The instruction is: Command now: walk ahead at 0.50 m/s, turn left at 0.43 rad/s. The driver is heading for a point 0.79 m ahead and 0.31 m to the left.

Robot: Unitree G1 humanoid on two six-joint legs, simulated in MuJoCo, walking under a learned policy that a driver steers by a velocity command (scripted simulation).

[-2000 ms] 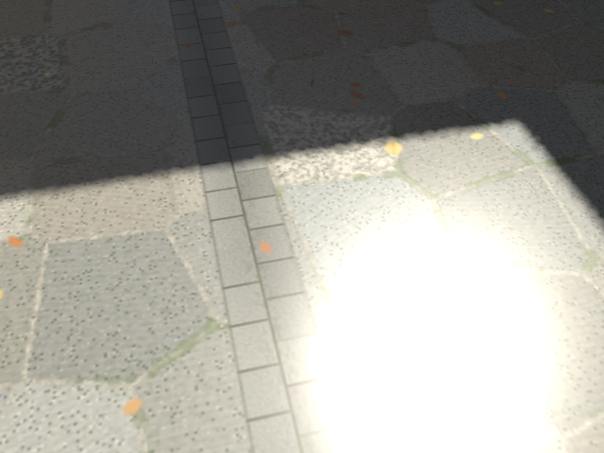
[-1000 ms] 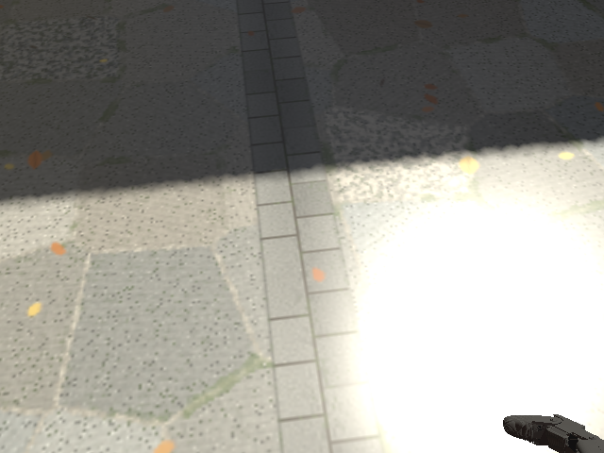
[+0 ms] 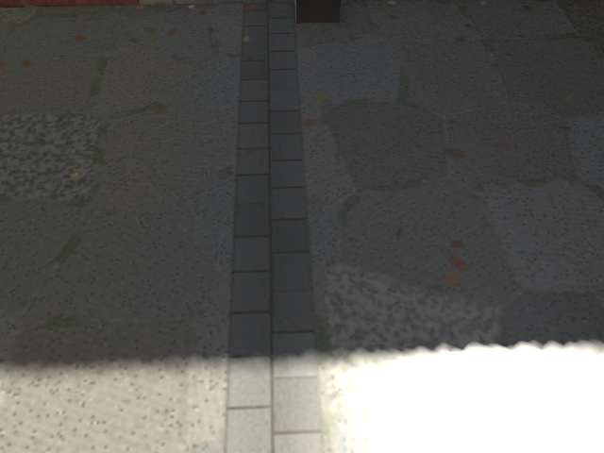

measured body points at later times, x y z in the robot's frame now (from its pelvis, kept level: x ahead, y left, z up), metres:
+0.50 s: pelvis +0.29 +0.07 +0.00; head +0.32 +0.09 +0.45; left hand +0.44 +0.37 -0.09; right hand +0.41 -0.20 -0.11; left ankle +0.23 +0.12 -0.74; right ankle +0.52 -0.07 -0.69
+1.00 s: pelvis +0.56 +0.13 +0.00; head +0.58 +0.15 +0.45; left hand +0.42 +0.38 -0.12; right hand +0.87 +0.02 -0.09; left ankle +0.60 +0.35 -0.68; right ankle +0.56 -0.01 -0.74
